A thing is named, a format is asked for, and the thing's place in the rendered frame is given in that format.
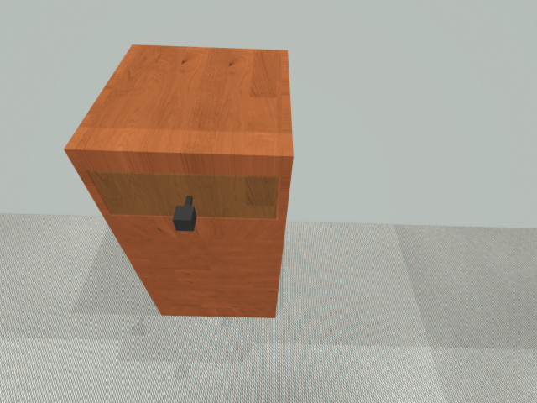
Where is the handle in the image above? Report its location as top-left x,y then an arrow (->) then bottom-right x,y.
173,196 -> 196,231

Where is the drawer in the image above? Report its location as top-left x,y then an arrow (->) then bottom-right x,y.
90,170 -> 279,219

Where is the cabinet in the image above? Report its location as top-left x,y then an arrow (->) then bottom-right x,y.
64,44 -> 294,318

